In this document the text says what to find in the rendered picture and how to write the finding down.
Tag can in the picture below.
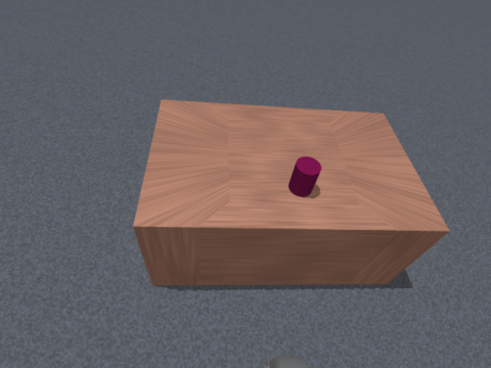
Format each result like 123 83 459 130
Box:
288 156 321 197

